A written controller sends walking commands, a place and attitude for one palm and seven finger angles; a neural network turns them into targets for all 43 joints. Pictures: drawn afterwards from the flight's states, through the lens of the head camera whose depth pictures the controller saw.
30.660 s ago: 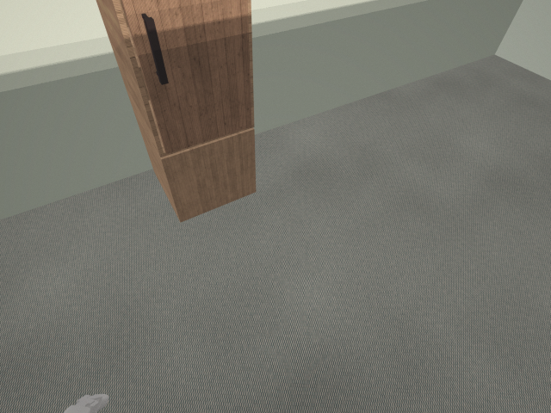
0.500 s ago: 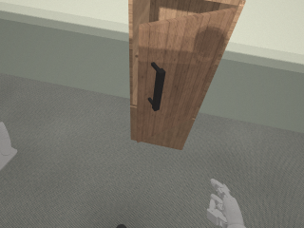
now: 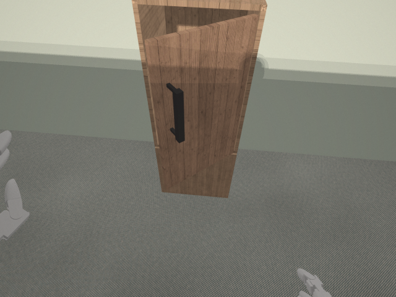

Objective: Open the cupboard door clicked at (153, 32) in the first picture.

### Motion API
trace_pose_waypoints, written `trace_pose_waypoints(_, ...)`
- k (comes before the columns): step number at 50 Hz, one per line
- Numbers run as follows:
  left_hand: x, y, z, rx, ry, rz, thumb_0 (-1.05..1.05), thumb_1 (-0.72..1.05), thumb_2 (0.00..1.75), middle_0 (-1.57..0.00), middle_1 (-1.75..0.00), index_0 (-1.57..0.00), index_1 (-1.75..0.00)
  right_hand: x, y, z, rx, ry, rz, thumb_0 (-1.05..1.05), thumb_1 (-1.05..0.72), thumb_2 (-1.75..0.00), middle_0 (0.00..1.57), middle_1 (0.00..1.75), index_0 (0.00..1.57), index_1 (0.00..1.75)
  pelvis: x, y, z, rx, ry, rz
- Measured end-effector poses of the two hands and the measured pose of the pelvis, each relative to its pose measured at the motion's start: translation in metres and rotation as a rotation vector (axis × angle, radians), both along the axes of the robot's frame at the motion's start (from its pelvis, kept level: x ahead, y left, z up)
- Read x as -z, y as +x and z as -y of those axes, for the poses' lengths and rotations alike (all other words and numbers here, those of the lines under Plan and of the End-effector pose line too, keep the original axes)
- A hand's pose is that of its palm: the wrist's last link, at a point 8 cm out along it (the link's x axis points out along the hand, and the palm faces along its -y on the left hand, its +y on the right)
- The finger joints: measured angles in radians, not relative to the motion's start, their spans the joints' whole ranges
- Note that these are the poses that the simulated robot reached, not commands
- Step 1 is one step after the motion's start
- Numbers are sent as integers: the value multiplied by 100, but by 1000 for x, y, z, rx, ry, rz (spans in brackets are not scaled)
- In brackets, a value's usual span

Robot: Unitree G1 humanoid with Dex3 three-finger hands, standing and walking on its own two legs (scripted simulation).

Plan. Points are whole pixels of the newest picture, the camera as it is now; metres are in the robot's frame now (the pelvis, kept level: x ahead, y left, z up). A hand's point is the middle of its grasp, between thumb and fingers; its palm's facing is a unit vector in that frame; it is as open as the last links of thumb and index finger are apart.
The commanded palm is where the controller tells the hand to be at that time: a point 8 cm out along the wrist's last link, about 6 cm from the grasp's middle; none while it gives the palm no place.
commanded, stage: stop stepping back and stand still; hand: left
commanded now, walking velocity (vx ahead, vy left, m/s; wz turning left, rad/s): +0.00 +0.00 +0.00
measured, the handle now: (175, 114) +0.59 +0.08 +0.04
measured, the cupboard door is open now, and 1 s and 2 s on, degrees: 41 41 41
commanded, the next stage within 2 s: let the arm hang, fingers relaxed in 0.10 s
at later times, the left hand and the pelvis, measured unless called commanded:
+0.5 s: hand out of the picture +0.01 +0.19 -0.17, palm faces -0.02 -0.99 -0.17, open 7.3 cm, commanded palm none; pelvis -0.03 +0.02 +0.00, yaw +2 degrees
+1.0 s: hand out of the picture -0.04 +0.23 -0.16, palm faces +0.05 -0.96 -0.27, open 7.4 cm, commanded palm none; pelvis -0.03 +0.02 +0.01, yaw +3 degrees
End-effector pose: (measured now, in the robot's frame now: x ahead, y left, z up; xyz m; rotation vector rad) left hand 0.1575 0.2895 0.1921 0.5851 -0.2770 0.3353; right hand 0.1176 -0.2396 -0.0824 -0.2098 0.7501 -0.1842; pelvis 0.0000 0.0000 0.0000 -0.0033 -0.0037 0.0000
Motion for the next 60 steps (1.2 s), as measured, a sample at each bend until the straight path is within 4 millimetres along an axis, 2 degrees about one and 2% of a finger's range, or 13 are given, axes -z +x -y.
trace_pose_waypoints(4,1,-3,-6,-28,-7,7,1,88,89,-22,-30,-22,-30,0,6,-5,-16,5,-8,2,-90,-90,20,30,21,30,-2,2,-2,8,-1,1)
trace_pose_waypoints(11,26,6,-22,-64,-68,-73,1,89,90,-21,-30,-21,-30,-7,26,-14,-48,4,42,2,-90,-90,20,30,21,30,-3,-3,-10,5,-4,3)
trace_pose_waypoints(14,97,18,-29,-71,-148,-376,0,89,90,-20,-30,-20,-30,6,30,-11,-93,16,-11,1,-90,-90,21,30,21,30,1,-13,-15,-19,1,-15)
trace_pose_waypoints(17,191,-1,-22,-122,-286,-758,0,90,90,-20,-30,-20,-30,20,22,-6,-94,13,-92,1,-90,-90,21,30,21,30,5,-21,-17,-29,4,-12)
trace_pose_waypoints(21,287,-71,13,-151,-454,-1188,1,90,90,-20,-30,-20,-30,27,-9,0,-65,2,-220,1,-90,-90,20,29,21,30,3,-26,-16,-34,-1,8)
trace_pose_waypoints(25,331,-151,48,-194,-588,-1483,1,92,89,-20,-30,-20,-30,32,-56,3,-29,-20,-397,1,-90,-90,20,29,21,30,-2,-30,-15,-34,-7,18)
trace_pose_waypoints(29,338,-217,52,-297,-660,-1646,1,95,89,-21,-30,-21,-30,38,-104,0,0,-22,-572,1,-90,-90,20,29,20,30,-6,-31,-15,-42,-13,18)
trace_pose_waypoints(32,334,-253,48,-371,-678,-1722,1,94,89,-21,-30,-21,-30,43,-133,-6,19,-7,-669,1,-90,-90,20,29,20,30,-8,-32,-16,-47,-15,18)
trace_pose_waypoints(38,321,-281,33,-466,-651,-1774,1,92,89,-20,-30,-20,-30,52,-162,-23,41,50,-749,1,-90,-90,20,29,20,30,-8,-33,-19,-49,-12,19)
trace_pose_waypoints(42,318,-269,23,-476,-619,-1738,1,91,90,-20,-30,-20,-30,57,-163,-33,43,84,-742,1,-90,-90,20,29,20,30,-8,-33,-20,-47,-9,19)
trace_pose_waypoints(48,319,-224,16,-427,-586,-1622,0,91,90,-20,-30,-20,-30,62,-145,-38,36,107,-680,1,-90,-90,20,29,20,30,-8,-30,-20,-45,-4,25)
trace_pose_waypoints(55,318,-165,21,-335,-570,-1489,0,91,90,-20,-30,-20,-30,59,-117,-31,24,97,-597,1,-90,-90,20,29,20,30,-9,-26,-18,-43,1,32)
trace_pose_waypoints(60,316,-140,28,-290,-566,-1444,0,90,90,-20,-30,-20,-30,55,-103,-22,26,80,-561,1,-91,-90,20,29,20,30,-10,-22,-16,-41,2,34)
